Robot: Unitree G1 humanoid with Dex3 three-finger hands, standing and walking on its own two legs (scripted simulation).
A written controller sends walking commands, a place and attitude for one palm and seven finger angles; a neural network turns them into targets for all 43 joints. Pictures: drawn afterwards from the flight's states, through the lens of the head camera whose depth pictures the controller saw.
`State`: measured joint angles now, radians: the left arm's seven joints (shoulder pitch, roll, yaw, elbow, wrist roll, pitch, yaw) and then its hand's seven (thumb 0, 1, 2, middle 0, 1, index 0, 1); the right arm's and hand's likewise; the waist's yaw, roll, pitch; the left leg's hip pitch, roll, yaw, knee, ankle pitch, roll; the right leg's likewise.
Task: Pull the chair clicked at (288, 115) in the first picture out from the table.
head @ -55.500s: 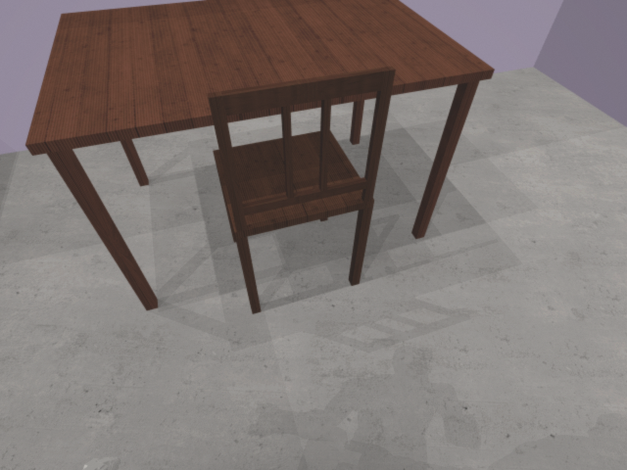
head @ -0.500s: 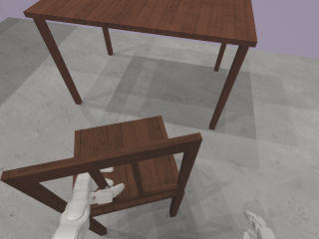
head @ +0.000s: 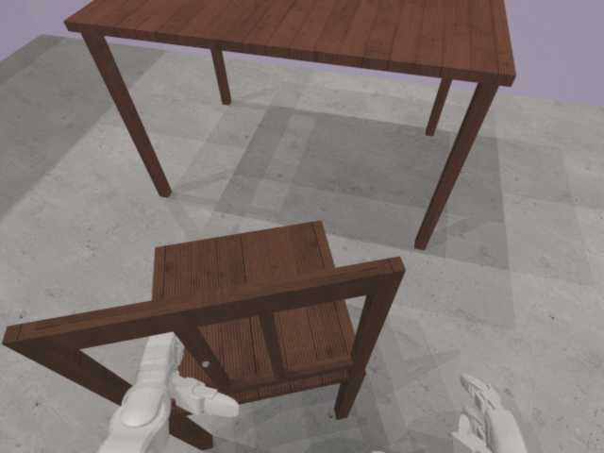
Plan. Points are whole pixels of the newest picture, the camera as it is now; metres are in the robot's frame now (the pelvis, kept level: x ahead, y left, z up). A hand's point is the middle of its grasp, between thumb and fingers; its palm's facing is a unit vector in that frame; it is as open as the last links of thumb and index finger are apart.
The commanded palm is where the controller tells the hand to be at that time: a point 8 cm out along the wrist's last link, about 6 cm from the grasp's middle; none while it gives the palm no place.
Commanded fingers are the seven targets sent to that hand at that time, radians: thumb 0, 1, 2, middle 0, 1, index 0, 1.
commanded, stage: draw the fingers out of the gap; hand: left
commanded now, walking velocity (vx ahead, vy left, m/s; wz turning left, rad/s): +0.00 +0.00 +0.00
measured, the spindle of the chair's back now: (207, 360) +0.26 +0.14 -0.06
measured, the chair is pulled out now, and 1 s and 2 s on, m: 0.64 0.64 0.64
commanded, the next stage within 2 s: draw the hand back to the body in 0.84 s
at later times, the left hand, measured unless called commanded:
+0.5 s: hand (198, 420) +0.18 +0.14 -0.04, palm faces +0.06 -0.99 -0.15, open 17.5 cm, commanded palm +0.15 +0.19 -0.02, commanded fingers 0.00 -0.55 0.20 0.00 0.00 0.00 0.00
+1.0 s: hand out of the picture +0.12 +0.14 -0.03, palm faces +0.09 -0.99 -0.12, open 17.5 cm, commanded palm +0.09 +0.20 +0.00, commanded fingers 0.00 -0.55 0.20 0.00 0.00 0.00 0.00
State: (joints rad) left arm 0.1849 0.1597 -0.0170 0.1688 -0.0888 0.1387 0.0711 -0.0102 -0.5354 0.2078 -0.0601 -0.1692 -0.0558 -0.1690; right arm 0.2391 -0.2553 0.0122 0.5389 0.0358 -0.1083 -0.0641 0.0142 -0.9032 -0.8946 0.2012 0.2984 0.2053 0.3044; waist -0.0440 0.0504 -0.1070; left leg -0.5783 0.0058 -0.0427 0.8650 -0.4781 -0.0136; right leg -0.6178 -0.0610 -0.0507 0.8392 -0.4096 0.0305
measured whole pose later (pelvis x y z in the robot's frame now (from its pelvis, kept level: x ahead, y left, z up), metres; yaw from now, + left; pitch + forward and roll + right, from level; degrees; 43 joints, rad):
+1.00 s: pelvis -0.01 -0.01 -0.02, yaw +1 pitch +12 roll -1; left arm 0.75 0.16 -0.08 -0.27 -0.08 0.11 0.05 -0.01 -0.54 0.21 -0.01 0.00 0.00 0.00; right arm 0.24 -0.21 -0.01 0.45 0.05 -0.10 -0.11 0.02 -0.90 -0.89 0.20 0.30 0.21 0.30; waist -0.02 0.05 -0.17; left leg -0.70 0.01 -0.07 1.02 -0.54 -0.02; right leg -0.72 -0.06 -0.08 0.98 -0.47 0.02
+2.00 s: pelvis +0.02 -0.02 +0.03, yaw +1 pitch -2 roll -1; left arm 0.68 0.42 0.08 -0.36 -0.07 0.23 0.12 0.00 0.31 0.61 -0.13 -0.18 -0.39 -0.26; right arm 0.19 -0.23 0.05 0.63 0.04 -0.23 -0.11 0.02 -0.90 -0.89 0.20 0.30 0.20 0.30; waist 0.05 0.08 0.01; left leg -0.16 0.03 -0.07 0.57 -0.39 -0.04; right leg -0.20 -0.04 -0.09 0.57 -0.34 0.01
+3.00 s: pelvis -0.03 -0.01 +0.04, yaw +0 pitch +0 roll +0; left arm 0.59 0.43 0.43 -0.50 -0.06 -0.15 0.16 0.01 0.88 0.90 -0.22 -0.30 -0.21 -0.30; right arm 0.21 -0.25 -0.05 0.63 0.04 -0.06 -0.11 0.02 -0.91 -0.90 0.20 0.30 0.20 0.30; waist 0.00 0.03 0.08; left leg -0.23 0.01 -0.03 0.49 -0.26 -0.02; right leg -0.28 -0.06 -0.06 0.49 -0.21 0.02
